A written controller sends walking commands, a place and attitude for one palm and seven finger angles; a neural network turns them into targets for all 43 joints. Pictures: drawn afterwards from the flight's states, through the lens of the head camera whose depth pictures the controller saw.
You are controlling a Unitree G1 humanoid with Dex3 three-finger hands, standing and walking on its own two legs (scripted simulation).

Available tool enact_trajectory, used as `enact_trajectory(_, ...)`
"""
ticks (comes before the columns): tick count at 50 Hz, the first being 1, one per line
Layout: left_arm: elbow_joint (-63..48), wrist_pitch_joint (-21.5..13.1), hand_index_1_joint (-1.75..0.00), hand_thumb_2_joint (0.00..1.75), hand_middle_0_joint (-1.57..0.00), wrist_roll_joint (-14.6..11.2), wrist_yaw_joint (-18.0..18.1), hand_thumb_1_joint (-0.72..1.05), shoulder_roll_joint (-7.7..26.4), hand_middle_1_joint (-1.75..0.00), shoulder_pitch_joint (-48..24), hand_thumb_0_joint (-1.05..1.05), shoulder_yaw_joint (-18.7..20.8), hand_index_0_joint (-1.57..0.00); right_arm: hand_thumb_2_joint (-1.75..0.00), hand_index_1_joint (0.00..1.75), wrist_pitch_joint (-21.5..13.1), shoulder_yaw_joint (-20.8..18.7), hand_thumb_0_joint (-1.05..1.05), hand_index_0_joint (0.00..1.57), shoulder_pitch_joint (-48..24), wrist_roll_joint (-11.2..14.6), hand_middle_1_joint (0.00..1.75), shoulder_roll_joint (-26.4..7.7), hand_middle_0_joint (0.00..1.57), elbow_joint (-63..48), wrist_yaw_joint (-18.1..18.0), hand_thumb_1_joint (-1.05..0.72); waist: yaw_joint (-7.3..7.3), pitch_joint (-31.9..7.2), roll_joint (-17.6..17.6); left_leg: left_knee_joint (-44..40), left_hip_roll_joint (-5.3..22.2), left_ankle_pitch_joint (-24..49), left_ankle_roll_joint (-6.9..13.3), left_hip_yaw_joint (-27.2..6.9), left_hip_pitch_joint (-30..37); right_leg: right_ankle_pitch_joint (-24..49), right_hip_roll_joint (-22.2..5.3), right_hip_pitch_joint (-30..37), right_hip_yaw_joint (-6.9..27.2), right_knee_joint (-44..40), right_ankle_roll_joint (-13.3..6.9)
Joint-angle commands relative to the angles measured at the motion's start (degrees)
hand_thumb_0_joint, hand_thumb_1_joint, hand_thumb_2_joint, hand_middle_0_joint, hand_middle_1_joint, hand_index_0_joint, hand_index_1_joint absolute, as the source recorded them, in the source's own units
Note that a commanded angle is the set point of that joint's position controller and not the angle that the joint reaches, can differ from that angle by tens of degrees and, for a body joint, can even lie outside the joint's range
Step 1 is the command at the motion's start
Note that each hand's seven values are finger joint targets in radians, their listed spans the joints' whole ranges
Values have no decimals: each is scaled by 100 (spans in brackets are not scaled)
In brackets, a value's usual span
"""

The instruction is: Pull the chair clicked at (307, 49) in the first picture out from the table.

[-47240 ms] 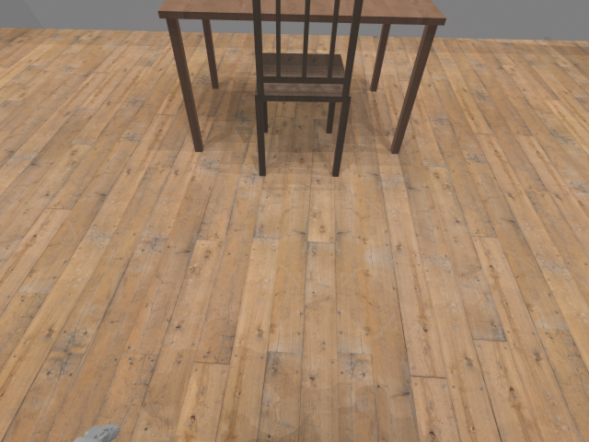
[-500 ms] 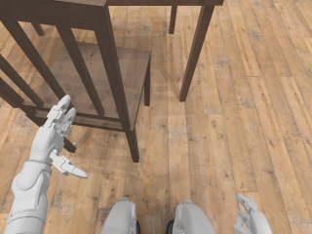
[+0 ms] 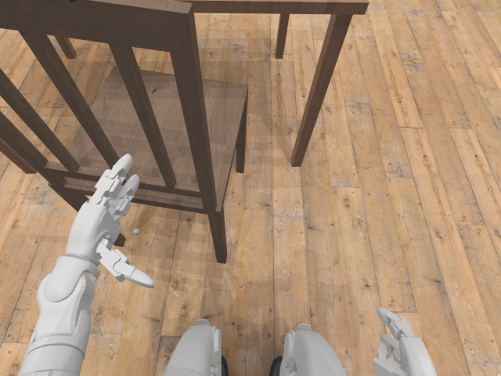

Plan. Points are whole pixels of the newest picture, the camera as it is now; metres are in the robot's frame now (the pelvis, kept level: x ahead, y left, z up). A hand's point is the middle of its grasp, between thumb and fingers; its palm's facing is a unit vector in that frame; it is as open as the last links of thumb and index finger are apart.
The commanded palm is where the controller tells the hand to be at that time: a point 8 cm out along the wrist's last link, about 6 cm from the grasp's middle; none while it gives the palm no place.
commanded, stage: aim the fingers beside a spindle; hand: left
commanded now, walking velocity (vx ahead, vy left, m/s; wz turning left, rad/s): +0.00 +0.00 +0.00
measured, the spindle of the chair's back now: (89, 123) +0.50 +0.29 +0.05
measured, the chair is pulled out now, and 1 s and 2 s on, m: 0.17 0.17 0.17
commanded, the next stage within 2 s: push the fingers through the gap in 1.54 s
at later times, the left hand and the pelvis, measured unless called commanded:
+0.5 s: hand (140, 230) +0.32 +0.17 +0.03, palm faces -0.20 -0.98 -0.06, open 16.9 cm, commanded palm +0.32 +0.25 +0.03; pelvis +0.00 +0.01 +0.00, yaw +0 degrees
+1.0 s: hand (129, 226) +0.34 +0.20 +0.00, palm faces -0.11 -0.99 -0.05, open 16.9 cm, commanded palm +0.32 +0.24 +0.03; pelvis +0.00 +0.00 +0.00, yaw +0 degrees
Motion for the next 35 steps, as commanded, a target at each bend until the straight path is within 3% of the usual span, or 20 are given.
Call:
enact_trajectory(1,-1564,-401,-8,30,-6,-86,160,-50,1297,-8,-1298,0,638,-6,-90,30,-236,-397,0,20,240,-7,30,-907,20,-748,-55,-90,40,-2389,573,-1002,-126,1889,-262,-846,2143,1187,270,819,595,-787,11)
enact_trajectory(4,-2283,-534,-8,30,-6,-93,244,-50,1503,-8,-921,0,796,-6,-90,30,-261,-405,0,20,256,-31,30,-848,20,-842,4,-90,229,-3038,969,-1070,-78,2809,-372,-962,2880,1567,284,943,586,-727,6)
enact_trajectory(5,-2284,-508,-8,30,-6,-113,247,-50,1268,-8,-856,0,603,-6,-90,30,-257,-389,0,20,234,-25,30,-803,20,-831,22,-90,141,-2913,876,-1081,-67,2955,-371,-982,2921,1660,285,937,562,-766,22)
enact_trajectory(6,-2165,-465,-8,30,-6,-140,272,-50,1336,-8,-630,0,746,-6,-90,30,-237,-408,0,20,241,-18,30,-807,20,-799,25,-90,153,-2761,647,-1087,-51,2863,-355,-946,2775,1669,301,1011,558,-807,40)
enact_trajectory(7,-1890,-366,-8,30,-6,-145,251,-50,1103,-8,-476,0,583,-6,-90,30,-205,-389,0,20,211,1,30,-790,20,-821,30,-90,70,-2455,432,-1105,-76,2613,-307,-893,2473,1620,308,1060,555,-858,60)
enact_trajectory(8,-1495,-275,-8,30,-6,-149,265,-50,1100,-8,-312,0,659,-6,-90,30,-157,-387,0,20,240,27,30,-819,20,-787,14,-90,-6,-2237,30,-1093,-79,2346,-254,-862,2161,1541,339,1098,542,-895,73)
enact_trajectory(10,-894,-92,-8,30,-6,-119,220,-50,897,-8,-111,0,562,-6,-90,30,-83,-377,0,20,229,52,30,-853,20,-765,3,-90,-73,-1712,-236,-1089,-113,1778,-232,-783,1596,1294,329,1010,518,-918,101)
enact_trajectory(13,-665,-15,-8,30,-6,-120,63,-50,530,-8,-530,0,144,-6,-90,30,-70,-367,0,20,176,95,30,-899,20,-767,-7,-90,-236,-1381,-189,-1050,-146,1276,-191,-764,1355,928,314,696,530,-963,88)
enact_trajectory(15,-1036,-148,-8,30,-6,-136,-15,-50,650,-8,-854,0,124,-6,-90,30,-99,-392,0,20,198,71,30,-925,20,-789,-31,-90,-204,-1733,29,-1016,-142,1361,-198,-784,1578,948,292,726,574,-936,68)
enact_trajectory(17,-1830,-385,-8,30,-6,-164,-19,-50,875,-8,-1102,0,197,-6,-90,30,-179,-424,0,20,224,42,30,-908,20,-828,-42,-90,-93,-2326,551,-1029,-111,1806,-245,-850,2196,1131,287,790,592,-887,27)
enact_trajectory(18,-2254,-504,-8,30,-6,-162,3,-50,920,-8,-1351,0,115,-6,-90,30,-236,-416,0,20,202,20,30,-901,20,-837,-47,-90,-111,-2532,742,-1011,-90,2095,-271,-931,2493,1236,293,676,576,-795,19)
enact_trajectory(19,-2640,-615,-8,30,-6,-168,81,-50,1191,-8,-1345,0,345,-6,-90,30,-277,-446,0,20,301,-11,30,-908,20,-773,-41,-90,-18,-2869,937,-1055,-57,2496,-349,-1034,2936,1361,293,683,562,-802,9)
enact_trajectory(21,-2737,-667,-8,30,-6,-140,224,-50,1106,-8,-1017,0,309,-6,-90,30,-323,-428,0,20,329,-35,30,-859,20,-708,-25,-90,-4,-2833,947,-1072,-22,3039,-426,-1081,3167,1547,285,650,528,-804,19)
enact_trajectory(23,-2166,-547,-8,30,-6,-64,381,-50,1320,-8,-840,0,605,-6,-90,30,-275,-412,0,20,306,-42,30,-857,20,-611,-27,-90,-40,-2387,572,-1044,-38,2699,-356,-1022,2659,1478,313,657,510,-814,36)
enact_trajectory(25,-1275,-324,-8,30,-6,-1,434,-50,1193,-8,-777,0,669,-6,-90,30,-151,-373,0,20,225,-18,30,-822,20,-587,-41,-90,-97,-1751,73,-1025,-99,1909,-272,-870,1822,1230,325,758,524,-830,65)
enact_trajectory(27,-585,-102,-8,30,-6,2,384,-50,1008,-8,-619,0,623,-6,-90,30,-39,-345,0,20,162,5,30,-821,20,-641,-35,-90,-72,-1436,-139,-1004,-174,1343,-232,-722,1270,986,323,876,584,-914,72)
enact_trajectory(28,-413,-54,-8,30,-6,-11,336,-50,1107,-8,-562,0,727,-6,-90,30,2,-341,0,20,161,25,30,-836,20,-691,-37,-90,-3,-1459,-111,-1016,-195,1284,-228,-700,1178,944,324,959,591,-903,48)
enact_trajectory(31,-873,-55,-8,30,-6,-128,45,-50,1016,-8,-606,0,554,-6,-90,30,-1,-357,0,20,139,51,30,-863,20,-869,-12,-90,36,-2049,217,-991,-192,1686,-210,-668,1514,1347,292,1196,654,-882,40)
enact_trajectory(33,-1650,-228,-8,30,-6,-242,-127,-50,821,-8,-647,0,250,-6,-90,30,-98,-375,0,20,127,63,30,-833,20,-987,4,-90,-4,-2592,446,-962,-147,2251,-203,-746,2057,1673,301,1255,648,-829,41)
enact_trajectory(35,-2521,-433,-8,30,-6,-339,-151,-50,911,-8,-728,0,202,-6,-90,30,-203,-410,0,20,231,30,30,-829,20,-943,16,-90,9,-3033,757,-999,-88,2820,-255,-876,2787,1849,312,1198,621,-878,50)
